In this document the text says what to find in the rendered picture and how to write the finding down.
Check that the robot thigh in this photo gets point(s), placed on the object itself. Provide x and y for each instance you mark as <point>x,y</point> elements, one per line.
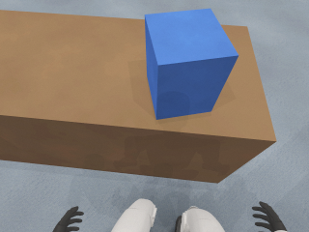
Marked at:
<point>199,220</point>
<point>139,217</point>

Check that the pedestal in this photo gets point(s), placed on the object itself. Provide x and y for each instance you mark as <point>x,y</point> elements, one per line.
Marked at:
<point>74,92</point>

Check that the robot left hand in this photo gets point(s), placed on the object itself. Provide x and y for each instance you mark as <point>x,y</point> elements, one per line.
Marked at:
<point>67,219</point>

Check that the left robot thigh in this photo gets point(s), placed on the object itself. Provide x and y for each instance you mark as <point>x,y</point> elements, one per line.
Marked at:
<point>139,217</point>

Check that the robot right hand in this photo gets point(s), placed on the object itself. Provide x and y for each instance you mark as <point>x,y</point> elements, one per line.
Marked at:
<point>274,222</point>

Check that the carton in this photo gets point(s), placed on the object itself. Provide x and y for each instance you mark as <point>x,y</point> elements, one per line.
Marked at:
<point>189,58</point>

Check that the right robot thigh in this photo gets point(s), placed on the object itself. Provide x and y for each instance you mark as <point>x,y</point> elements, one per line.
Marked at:
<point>199,220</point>

